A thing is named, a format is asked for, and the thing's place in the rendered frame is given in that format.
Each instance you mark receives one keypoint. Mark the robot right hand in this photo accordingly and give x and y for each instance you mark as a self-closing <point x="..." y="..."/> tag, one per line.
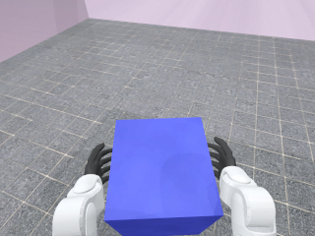
<point x="224" y="156"/>

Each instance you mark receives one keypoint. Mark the carton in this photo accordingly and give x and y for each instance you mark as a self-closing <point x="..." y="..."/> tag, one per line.
<point x="161" y="178"/>

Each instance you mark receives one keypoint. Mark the robot left hand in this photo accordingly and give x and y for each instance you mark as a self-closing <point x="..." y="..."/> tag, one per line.
<point x="95" y="162"/>

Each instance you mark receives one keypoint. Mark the right robot forearm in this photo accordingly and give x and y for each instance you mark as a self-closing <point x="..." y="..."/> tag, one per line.
<point x="253" y="211"/>

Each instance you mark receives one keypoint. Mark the left robot forearm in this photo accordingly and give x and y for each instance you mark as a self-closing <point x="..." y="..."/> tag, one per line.
<point x="76" y="215"/>

